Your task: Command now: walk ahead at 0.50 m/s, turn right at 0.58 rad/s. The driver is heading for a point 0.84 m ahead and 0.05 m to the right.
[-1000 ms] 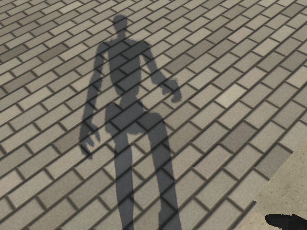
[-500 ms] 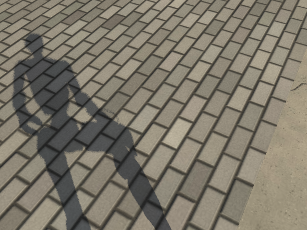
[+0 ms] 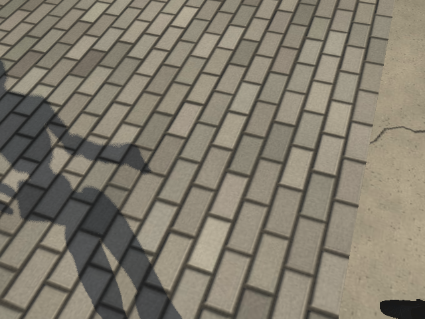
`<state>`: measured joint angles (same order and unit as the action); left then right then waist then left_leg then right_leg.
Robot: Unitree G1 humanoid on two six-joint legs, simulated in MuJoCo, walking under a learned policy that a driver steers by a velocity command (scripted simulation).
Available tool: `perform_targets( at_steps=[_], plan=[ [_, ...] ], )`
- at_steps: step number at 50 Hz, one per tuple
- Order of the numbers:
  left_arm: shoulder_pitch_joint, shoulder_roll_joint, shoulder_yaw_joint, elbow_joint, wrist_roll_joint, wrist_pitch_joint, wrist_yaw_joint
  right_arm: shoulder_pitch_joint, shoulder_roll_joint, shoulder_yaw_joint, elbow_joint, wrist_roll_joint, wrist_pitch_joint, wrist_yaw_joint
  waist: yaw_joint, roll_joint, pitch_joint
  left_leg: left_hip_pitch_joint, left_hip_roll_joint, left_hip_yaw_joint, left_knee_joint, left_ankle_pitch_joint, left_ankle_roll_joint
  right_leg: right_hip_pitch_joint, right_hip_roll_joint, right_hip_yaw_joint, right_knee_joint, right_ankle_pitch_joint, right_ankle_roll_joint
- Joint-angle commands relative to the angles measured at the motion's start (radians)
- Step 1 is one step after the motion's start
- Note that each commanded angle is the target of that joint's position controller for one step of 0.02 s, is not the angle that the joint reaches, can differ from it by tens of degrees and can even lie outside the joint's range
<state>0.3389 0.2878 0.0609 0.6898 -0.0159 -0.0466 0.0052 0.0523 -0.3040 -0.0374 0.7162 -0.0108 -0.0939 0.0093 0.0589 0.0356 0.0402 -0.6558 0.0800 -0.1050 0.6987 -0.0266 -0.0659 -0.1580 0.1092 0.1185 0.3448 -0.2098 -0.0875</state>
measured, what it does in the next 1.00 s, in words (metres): walks ahead, turning right: left foot, then right foot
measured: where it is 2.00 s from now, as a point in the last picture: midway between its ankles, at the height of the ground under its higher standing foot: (294, 217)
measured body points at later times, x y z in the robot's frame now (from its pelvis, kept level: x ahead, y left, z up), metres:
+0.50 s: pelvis +0.27 +0.03 +0.00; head +0.30 +0.02 +0.45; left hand +0.54 +0.22 -0.09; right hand +0.21 -0.25 -0.12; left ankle +0.24 +0.15 -0.75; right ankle +0.36 -0.16 -0.68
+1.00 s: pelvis +0.52 -0.11 +0.00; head +0.53 -0.12 +0.45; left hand +0.67 +0.13 -0.11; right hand +0.57 -0.41 -0.11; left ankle +0.71 +0.01 -0.68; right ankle +0.44 -0.18 -0.75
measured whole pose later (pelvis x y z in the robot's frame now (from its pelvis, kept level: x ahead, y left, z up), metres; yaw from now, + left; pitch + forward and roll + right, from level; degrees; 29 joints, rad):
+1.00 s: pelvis +0.52 -0.11 +0.00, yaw -17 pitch +1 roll -2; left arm 0.32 0.26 0.06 0.76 0.02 -0.09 -0.01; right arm 0.17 -0.30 -0.05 0.81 0.02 -0.05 0.02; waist 0.04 0.05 0.03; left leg -0.70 0.11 -0.08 0.88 -0.02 -0.02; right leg -0.03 0.06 -0.13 0.23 -0.21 -0.06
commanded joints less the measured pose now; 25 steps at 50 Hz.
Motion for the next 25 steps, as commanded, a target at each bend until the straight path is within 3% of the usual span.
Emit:
perform_targets(
  at_steps=[1,5,7,8,9,10,11,12,13,14,16,18,22,25],
  plan=[
    [0.020,0.182,0.054,-0.047,-0.007,-0.007,0.011,-0.094,-0.060,-0.011,-0.082,0.013,-0.017,0.007,0.010,-0.120,-0.036,0.161,-0.072,0.048,-0.130,0.124,-0.003,-0.092,-0.205,0.169,-0.084,0.147,-0.127],
    [0.025,0.166,0.053,-0.035,-0.009,0.004,0.017,-0.078,-0.113,-0.035,-0.087,0.019,-0.035,0.016,-0.016,-0.155,-0.040,0.203,-0.076,0.011,-0.209,0.004,0.042,0.018,-0.251,0.288,0.024,0.111,-0.102],
    [0.002,0.137,0.045,-0.043,-0.005,0.011,0.016,0.049,-0.138,-0.056,-0.056,0.016,-0.044,0.010,-0.085,-0.168,-0.087,0.381,-0.077,0.039,-0.268,-0.029,0.086,0.006,-0.208,0.286,0.139,0.169,-0.066],
    [-0.002,0.082,0.024,-0.058,0.004,0.008,0.012,0.176,-0.179,-0.071,-0.043,-0.001,-0.049,0.002,-0.144,-0.112,-0.205,0.608,0.040,-0.059,-0.248,-0.061,0.143,-0.075,-0.153,0.226,0.357,0.121,-0.030],
    [0.113,0.020,0.004,-0.081,-0.013,0.001,0.012,0.301,-0.263,-0.094,-0.022,-0.017,-0.038,-0.003,-0.125,0.147,-0.355,0.981,0.270,-0.449,-0.288,-0.247,0.295,-0.410,-0.009,0.079,0.700,-0.183,0.051],
    [0.142,0.078,0.006,-0.084,-0.023,-0.003,0.014,0.319,-0.216,-0.086,-0.007,0.010,-0.028,0.007,-0.120,0.260,-0.353,1.014,0.350,-0.709,-0.383,-0.484,0.332,-0.596,-0.046,0.066,0.888,-0.388,0.069],
    [0.067,0.156,0.027,-0.075,-0.025,0.001,0.014,0.272,-0.141,-0.066,-0.023,0.017,-0.022,0.004,-0.140,0.140,-0.217,0.899,0.313,-0.592,-0.409,-0.548,0.291,-0.649,-0.098,0.075,0.961,-0.303,0.077],
    [-0.007,0.167,0.031,-0.087,-0.015,0.007,0.015,0.225,-0.113,-0.056,-0.031,0.011,-0.014,0.000,-0.136,0.067,-0.131,0.779,0.273,-0.441,-0.413,-0.444,0.256,-0.634,-0.134,0.033,0.963,-0.228,0.081],
    [-0.051,0.156,0.033,-0.100,-0.003,0.008,0.012,0.190,-0.090,-0.048,-0.025,0.005,-0.009,0.000,-0.121,0.040,-0.063,0.668,0.229,-0.330,-0.437,-0.321,0.246,-0.613,-0.162,0.024,0.918,-0.173,0.083],
    [-0.057,0.140,0.035,-0.106,-0.003,0.011,0.007,0.172,-0.073,-0.041,-0.019,-0.001,-0.011,-0.003,-0.097,0.064,-0.043,0.603,0.199,-0.250,-0.458,-0.238,0.236,-0.572,-0.191,0.023,0.882,-0.134,0.081],
    [-0.045,0.099,0.028,-0.108,-0.014,0.021,-0.002,0.165,-0.069,-0.042,-0.004,0.002,-0.017,-0.005,-0.080,0.089,-0.031,0.544,0.168,-0.137,-0.503,-0.151,0.238,-0.529,-0.212,-0.005,0.840,-0.106,0.083],
    [-0.077,0.074,0.021,-0.127,-0.010,0.028,-0.004,0.175,-0.094,-0.052,0.015,0.007,-0.024,-0.005,-0.080,0.066,-0.016,0.536,0.178,-0.067,-0.533,-0.067,0.259,-0.555,-0.223,-0.015,0.781,-0.070,0.093],
    [-0.145,0.058,0.012,-0.145,-0.006,0.022,-0.015,0.179,-0.131,-0.061,0.041,0.007,-0.017,-0.008,-0.094,0.035,-0.012,0.581,0.172,0.073,-0.545,0.070,0.254,-0.573,-0.228,-0.036,0.600,0.104,0.101],
    [-0.249,0.033,0.000,-0.168,-0.005,0.010,-0.035,0.212,-0.147,-0.061,0.064,0.014,-0.007,-0.010,-0.136,0.022,0.013,0.594,0.155,0.162,-0.541,0.097,0.230,-0.519,-0.208,-0.089,0.427,0.218,0.087]
  ],
)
